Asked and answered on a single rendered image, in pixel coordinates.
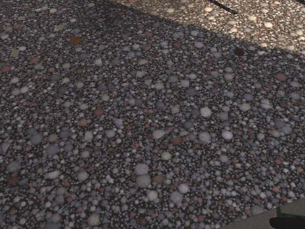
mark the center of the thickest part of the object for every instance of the right robot hand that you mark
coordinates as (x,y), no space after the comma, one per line
(287,223)

